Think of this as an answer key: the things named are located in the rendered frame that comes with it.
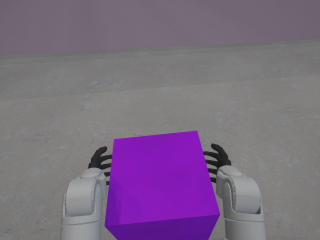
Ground carton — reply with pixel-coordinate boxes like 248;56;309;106
104;130;220;240

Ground robot left forearm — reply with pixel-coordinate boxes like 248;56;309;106
60;167;107;240

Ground robot right forearm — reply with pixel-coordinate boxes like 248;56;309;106
216;165;267;240

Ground robot left hand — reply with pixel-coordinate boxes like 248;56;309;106
88;146;112;185

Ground robot right hand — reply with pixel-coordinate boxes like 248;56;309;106
203;143;232;183

